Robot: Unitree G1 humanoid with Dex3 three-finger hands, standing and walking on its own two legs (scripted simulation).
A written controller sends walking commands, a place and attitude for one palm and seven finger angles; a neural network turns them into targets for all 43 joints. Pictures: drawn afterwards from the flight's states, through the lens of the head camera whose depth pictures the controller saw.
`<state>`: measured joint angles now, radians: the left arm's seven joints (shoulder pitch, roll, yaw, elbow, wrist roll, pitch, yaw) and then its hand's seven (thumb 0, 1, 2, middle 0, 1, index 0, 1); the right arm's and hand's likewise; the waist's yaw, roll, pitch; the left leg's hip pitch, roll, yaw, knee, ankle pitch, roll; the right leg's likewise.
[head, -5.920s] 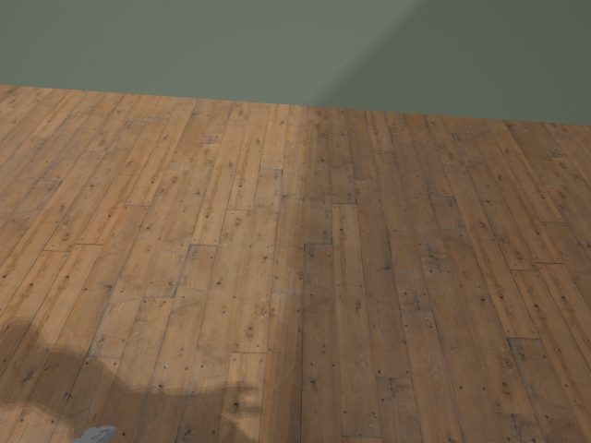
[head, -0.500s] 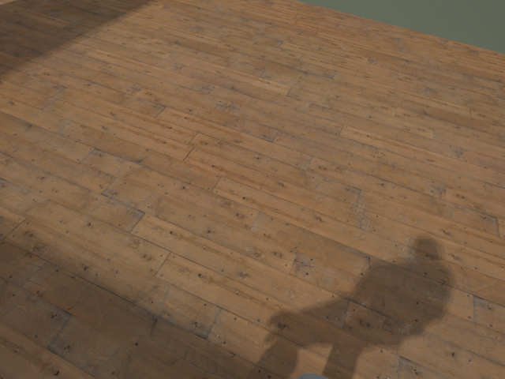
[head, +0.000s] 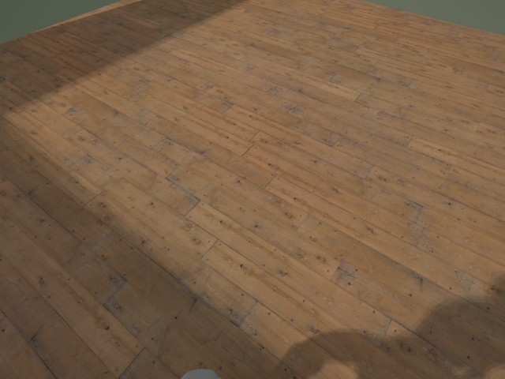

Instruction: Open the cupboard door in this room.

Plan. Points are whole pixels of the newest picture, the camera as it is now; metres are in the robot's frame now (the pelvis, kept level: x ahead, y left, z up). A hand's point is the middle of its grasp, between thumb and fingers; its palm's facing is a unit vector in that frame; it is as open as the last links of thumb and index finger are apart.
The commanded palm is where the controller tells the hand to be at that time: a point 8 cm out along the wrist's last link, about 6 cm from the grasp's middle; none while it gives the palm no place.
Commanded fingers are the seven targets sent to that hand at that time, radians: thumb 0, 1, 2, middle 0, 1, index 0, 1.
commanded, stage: turn or walk to find it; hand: left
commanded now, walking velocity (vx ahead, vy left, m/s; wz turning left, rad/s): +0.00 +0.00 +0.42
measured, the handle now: out of the picture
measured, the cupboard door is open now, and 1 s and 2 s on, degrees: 0 0 0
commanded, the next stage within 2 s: none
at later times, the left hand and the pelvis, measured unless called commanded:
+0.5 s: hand out of the picture +0.04 +0.25 -0.16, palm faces +0.21 -0.94 -0.26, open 7.4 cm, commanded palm none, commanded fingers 0.00 0.90 0.90 -0.20 -0.30 -0.20 -0.30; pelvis -0.02 +0.02 +0.00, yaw +11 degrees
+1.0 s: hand out of the picture -0.11 +0.22 -0.18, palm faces +0.45 -0.86 -0.24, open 7.4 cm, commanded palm none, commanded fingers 0.00 0.90 0.90 -0.20 -0.30 -0.20 -0.30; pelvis -0.05 +0.02 -0.01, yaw +25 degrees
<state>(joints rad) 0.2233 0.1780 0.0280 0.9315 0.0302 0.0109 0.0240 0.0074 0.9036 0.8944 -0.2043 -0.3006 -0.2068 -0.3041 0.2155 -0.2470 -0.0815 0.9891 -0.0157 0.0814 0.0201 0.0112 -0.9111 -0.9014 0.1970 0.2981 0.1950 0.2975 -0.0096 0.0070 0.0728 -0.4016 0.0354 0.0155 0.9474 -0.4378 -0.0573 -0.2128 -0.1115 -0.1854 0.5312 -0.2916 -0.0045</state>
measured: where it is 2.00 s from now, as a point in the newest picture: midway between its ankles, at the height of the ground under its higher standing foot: outside the picture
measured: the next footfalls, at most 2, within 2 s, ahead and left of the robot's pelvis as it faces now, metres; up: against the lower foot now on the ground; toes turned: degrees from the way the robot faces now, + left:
left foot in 0.12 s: +0.02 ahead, +0.14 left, +0.00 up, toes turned +8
right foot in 0.58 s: +0.04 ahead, -0.10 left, +0.00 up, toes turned +9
